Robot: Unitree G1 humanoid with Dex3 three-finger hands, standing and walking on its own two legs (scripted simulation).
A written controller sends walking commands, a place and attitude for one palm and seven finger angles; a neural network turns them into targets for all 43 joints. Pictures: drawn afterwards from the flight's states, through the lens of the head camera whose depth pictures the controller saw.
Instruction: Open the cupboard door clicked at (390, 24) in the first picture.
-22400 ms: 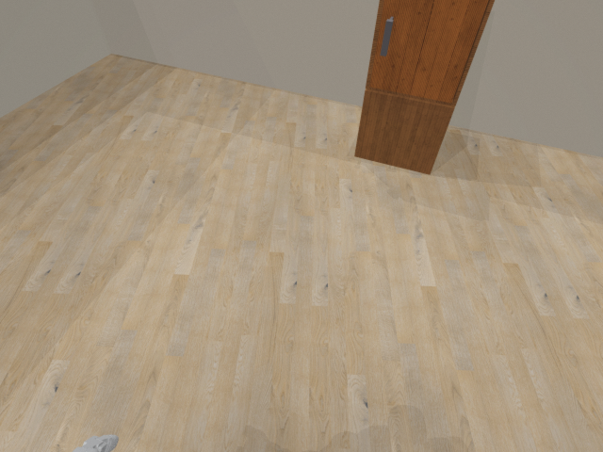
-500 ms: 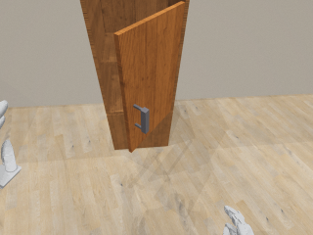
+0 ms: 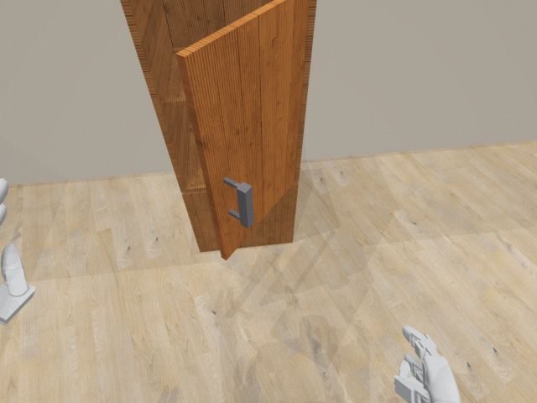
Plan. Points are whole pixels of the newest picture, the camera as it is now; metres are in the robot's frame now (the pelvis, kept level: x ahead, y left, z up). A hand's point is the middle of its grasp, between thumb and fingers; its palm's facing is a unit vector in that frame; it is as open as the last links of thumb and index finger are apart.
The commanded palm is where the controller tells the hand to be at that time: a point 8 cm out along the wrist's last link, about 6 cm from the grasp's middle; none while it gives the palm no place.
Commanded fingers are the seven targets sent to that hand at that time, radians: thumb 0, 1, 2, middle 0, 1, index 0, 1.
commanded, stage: stop stepping back and stand still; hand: left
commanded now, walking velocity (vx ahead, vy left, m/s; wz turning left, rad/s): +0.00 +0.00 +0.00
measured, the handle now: (238, 202) +0.55 +0.10 -0.11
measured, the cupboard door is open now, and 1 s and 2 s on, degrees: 49 49 49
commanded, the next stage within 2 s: let the arm hang, fingers relaxed in 0.32 s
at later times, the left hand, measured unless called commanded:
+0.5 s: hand (37, 329) +0.19 +0.30 +0.06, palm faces +0.26 -0.82 -0.50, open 7.4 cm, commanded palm none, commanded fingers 0.00 0.90 0.90 -0.20 -0.30 -0.20 -0.30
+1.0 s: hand out of the picture -0.10 +0.18 -0.17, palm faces +0.07 -0.98 -0.19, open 7.3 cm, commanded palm none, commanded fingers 0.00 0.90 0.90 -0.20 -0.30 -0.20 -0.30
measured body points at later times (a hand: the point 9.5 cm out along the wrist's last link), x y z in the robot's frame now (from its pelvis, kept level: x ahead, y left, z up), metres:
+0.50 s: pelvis -0.02 +0.03 +0.00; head -0.01 +0.02 +0.45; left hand +0.17 +0.34 +0.09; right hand +0.15 -0.22 -0.10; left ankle +0.03 +0.12 -0.74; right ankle -0.02 -0.08 -0.74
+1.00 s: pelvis -0.02 +0.02 +0.00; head +0.01 +0.02 +0.45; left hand -0.10 +0.24 -0.15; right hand -0.04 -0.20 -0.15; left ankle +0.03 +0.12 -0.74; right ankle -0.02 -0.08 -0.74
